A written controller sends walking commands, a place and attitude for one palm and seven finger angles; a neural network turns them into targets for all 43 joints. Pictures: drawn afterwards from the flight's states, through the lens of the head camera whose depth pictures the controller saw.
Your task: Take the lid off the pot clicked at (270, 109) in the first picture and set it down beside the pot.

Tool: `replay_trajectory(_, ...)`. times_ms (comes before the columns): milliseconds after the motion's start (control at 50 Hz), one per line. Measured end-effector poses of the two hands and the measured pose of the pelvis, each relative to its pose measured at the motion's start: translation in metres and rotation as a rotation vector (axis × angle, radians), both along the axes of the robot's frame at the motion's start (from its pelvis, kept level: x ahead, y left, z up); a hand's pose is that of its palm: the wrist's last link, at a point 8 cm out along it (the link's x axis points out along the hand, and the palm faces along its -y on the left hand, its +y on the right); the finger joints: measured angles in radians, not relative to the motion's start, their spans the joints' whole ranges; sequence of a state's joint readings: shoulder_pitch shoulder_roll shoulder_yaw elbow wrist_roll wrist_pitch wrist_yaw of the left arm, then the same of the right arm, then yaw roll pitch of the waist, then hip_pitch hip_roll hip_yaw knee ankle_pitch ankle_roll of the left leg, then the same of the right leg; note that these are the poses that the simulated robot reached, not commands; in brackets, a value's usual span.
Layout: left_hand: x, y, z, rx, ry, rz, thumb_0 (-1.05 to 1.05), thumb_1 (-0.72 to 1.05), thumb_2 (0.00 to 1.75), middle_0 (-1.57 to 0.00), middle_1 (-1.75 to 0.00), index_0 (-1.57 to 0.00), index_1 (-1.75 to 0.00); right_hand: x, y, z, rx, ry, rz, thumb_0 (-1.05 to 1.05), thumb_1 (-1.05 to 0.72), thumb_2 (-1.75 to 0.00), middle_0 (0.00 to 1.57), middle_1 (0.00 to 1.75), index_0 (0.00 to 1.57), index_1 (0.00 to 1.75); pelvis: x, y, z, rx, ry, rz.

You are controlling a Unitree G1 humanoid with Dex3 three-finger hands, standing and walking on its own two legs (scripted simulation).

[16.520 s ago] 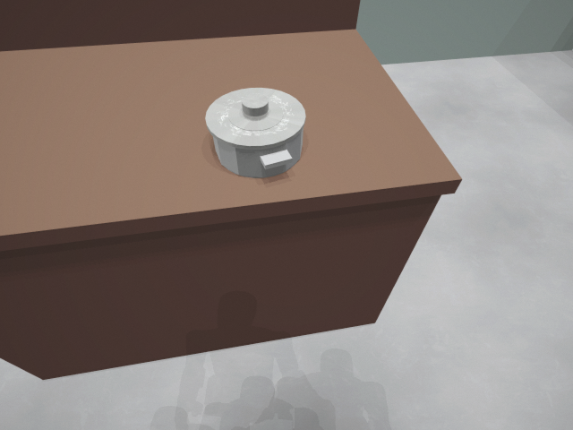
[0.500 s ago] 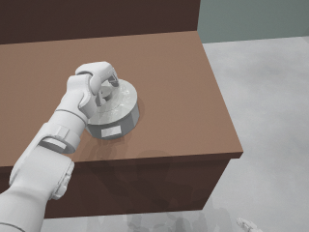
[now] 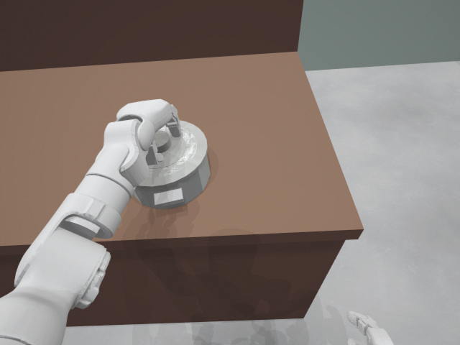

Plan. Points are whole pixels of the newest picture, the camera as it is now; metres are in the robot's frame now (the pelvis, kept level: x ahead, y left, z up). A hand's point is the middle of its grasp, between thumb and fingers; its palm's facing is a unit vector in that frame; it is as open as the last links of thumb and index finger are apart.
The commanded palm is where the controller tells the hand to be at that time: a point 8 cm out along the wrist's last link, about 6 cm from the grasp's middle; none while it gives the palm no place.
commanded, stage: close the fingers and squeeze the knob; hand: left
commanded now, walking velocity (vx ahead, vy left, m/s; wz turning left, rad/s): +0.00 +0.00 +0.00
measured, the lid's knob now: (157, 141) +0.47 +0.15 +0.11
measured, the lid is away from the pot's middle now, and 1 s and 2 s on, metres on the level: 0.00 0.00 0.02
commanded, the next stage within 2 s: lift the lid straight up in 1.02 s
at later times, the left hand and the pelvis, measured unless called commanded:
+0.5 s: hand (154, 143) +0.44 +0.14 +0.13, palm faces -0.34 -0.07 -0.94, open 7.6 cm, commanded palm +0.43 +0.15 +0.19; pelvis +0.00 +0.00 +0.00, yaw +0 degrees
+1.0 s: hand (154, 143) +0.44 +0.14 +0.13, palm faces -0.32 -0.07 -0.94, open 7.6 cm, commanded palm +0.43 +0.15 +0.19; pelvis +0.00 +0.00 +0.00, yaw +0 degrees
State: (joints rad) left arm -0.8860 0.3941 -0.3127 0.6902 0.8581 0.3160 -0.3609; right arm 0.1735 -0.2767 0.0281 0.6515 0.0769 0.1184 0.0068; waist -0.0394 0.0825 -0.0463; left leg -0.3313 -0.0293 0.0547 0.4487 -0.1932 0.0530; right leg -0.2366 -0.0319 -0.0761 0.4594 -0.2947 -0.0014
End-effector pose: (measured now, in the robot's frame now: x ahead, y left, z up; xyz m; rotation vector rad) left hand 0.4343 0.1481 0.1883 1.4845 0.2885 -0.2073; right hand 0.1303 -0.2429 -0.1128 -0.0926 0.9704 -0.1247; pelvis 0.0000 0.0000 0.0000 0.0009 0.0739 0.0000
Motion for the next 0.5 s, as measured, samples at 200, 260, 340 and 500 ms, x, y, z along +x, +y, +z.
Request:
replay_trajectory(200, -0.002, -0.001, 0.002, 0.018, 0.007, 0.0, 0.0, 0.1, 1.03, -0.61, -0.86, -0.64, -0.89, -0.003, -0.004, 0.0, -0.008, 0.004, -0.001, 0.01, -0.91, -0.9, 0.2, 0.3, 0.2, 0.3, -0.002, -0.004, 0.0, 0.0, -0.006, 0.003)
replay_trajectory(260, -0.001, -0.002, 0.002, 0.014, 0.011, 0.003, 0.0, 0.13, 1.01, -0.61, -0.89, -0.66, -0.91, -0.007, -0.006, -0.001, -0.011, 0.018, -0.003, 0.01, -0.91, -0.9, 0.2, 0.3, 0.2, 0.3, -0.002, -0.004, 0.0, 0.001, -0.007, 0.003)
replay_trajectory(340, -0.001, -0.002, 0.002, 0.017, 0.019, 0.0, 0.0, 0.14, 0.97, -0.6, -0.9, -0.68, -0.94, -0.012, -0.008, -0.003, -0.014, 0.032, -0.008, 0.01, -0.91, -0.9, 0.2, 0.3, 0.2, 0.3, -0.002, -0.004, 0.0, 0.0, -0.007, 0.003)
replay_trajectory(500, 0.002, -0.001, 0.002, 0.007, 0.028, -0.003, 0.0, 0.16, 0.89, -0.62, -0.92, -0.69, -0.96, -0.019, -0.009, -0.005, -0.02, 0.051, -0.018, 0.01, -0.91, -0.9, 0.2, 0.3, 0.2, 0.3, -0.002, -0.004, 0.001, 0.0, -0.006, 0.001)
